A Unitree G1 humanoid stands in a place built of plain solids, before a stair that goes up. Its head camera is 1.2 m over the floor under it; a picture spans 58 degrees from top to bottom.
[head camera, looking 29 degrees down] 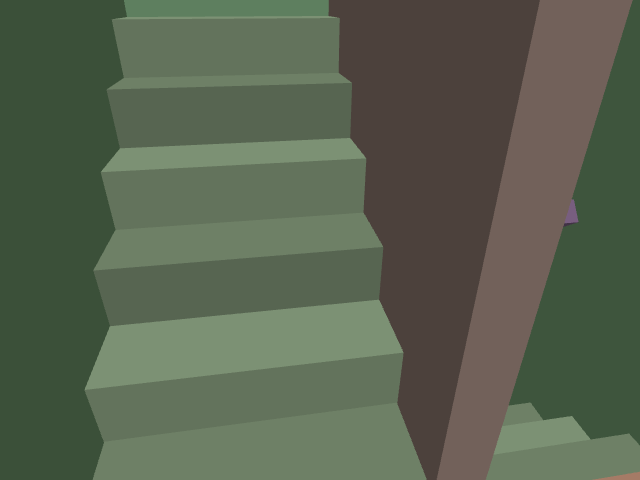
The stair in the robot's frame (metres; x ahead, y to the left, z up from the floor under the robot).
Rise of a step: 0.19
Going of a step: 0.23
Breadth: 0.80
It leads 9 degrees to the left of straight ahead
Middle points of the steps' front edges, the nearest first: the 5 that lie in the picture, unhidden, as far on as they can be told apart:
0.80 0.17 0.38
1.03 0.21 0.57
1.26 0.25 0.76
1.49 0.28 0.95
1.73 0.32 1.14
